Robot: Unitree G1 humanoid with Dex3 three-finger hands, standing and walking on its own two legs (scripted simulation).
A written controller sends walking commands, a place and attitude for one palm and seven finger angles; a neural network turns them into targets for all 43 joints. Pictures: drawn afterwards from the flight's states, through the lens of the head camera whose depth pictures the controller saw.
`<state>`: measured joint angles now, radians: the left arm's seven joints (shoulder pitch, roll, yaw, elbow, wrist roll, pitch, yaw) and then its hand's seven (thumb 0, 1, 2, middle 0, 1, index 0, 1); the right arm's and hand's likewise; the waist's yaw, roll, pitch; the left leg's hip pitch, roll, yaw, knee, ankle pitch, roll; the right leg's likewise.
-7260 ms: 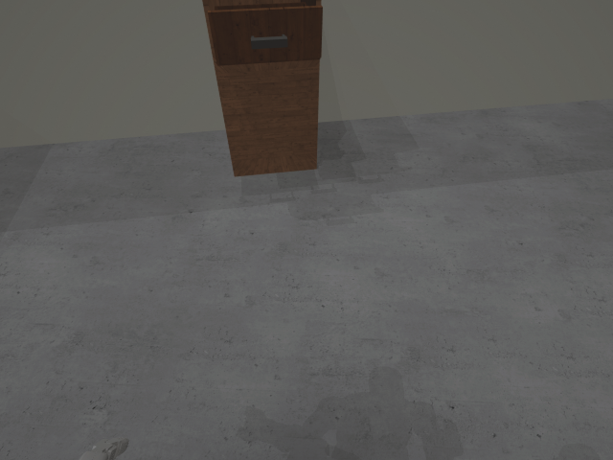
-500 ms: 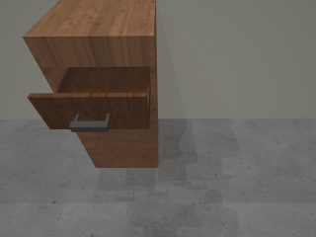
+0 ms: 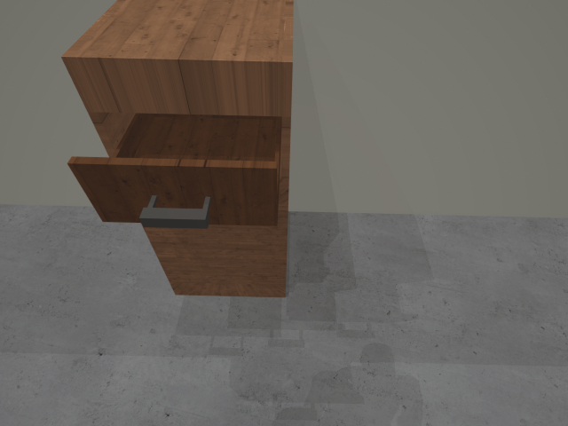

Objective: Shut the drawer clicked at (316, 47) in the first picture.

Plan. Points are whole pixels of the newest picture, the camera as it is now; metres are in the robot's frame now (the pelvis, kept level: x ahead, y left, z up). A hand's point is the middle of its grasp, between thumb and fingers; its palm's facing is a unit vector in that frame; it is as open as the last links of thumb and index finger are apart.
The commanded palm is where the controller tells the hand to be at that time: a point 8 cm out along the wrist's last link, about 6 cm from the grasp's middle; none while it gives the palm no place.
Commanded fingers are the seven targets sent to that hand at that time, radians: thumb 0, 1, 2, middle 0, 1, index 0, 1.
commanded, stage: come to a stop and stand still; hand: left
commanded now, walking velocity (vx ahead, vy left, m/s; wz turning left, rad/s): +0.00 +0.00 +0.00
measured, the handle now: (178, 209) +0.50 +0.25 -0.04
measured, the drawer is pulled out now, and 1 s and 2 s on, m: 0.16 0.16 0.16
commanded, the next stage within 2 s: look again from close up in 0.18 s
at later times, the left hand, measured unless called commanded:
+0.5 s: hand out of the picture -0.01 +0.22 -0.18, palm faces +0.02 -0.98 -0.21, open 7.4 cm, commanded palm none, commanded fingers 0.00 0.90 0.90 -0.20 -0.30 -0.20 -0.30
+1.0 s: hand out of the picture -0.01 +0.20 -0.18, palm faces +0.02 -0.98 -0.18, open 7.4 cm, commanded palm none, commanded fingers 0.00 0.90 0.90 -0.20 -0.30 -0.20 -0.30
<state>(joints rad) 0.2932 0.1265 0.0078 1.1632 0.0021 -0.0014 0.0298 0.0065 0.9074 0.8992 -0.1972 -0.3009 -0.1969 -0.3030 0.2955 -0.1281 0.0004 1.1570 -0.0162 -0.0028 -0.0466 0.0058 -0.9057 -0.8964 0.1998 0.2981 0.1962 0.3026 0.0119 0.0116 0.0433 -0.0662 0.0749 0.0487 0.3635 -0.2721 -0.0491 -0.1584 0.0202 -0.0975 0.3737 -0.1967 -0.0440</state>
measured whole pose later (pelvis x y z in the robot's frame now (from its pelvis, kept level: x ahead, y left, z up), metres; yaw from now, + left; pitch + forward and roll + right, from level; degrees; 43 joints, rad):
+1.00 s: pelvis +0.01 +0.04 -0.01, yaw -1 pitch -1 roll +1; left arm 0.29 0.13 0.00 1.13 0.02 -0.01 0.02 0.01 0.91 0.90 -0.20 -0.30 -0.20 -0.30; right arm 0.32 -0.14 0.02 1.12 -0.02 -0.03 -0.03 0.01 -0.90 -0.90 0.20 0.30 0.20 0.30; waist 0.01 0.02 0.05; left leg -0.11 0.00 0.09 0.47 -0.35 0.01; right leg -0.24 -0.06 -0.05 0.55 -0.29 0.01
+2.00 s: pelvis +0.07 +0.00 -0.01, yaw +0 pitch -1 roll +1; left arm 0.19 0.16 0.02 1.02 0.01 0.01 0.04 0.00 0.92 0.90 -0.20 -0.30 -0.20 -0.30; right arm 0.23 -0.16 -0.01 1.09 -0.02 0.01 -0.03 0.01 -0.92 -0.90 0.20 0.30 0.20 0.30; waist 0.00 0.00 0.04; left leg -0.17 0.03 0.10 0.46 -0.28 -0.02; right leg -0.23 -0.01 -0.06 0.53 -0.29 -0.04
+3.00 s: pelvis +0.04 +0.04 -0.01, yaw +1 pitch -2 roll +1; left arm 0.46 0.18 0.02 0.32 -0.12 0.00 0.10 0.02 0.91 0.90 -0.22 -0.32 -0.22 -0.32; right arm 0.35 -0.19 0.03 0.89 0.04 -0.19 -0.06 0.01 -0.91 -0.90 0.20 0.30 0.20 0.30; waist 0.01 -0.01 0.02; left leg -0.22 -0.03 0.10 0.51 -0.26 0.05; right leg -0.27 -0.07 -0.05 0.55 -0.26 0.00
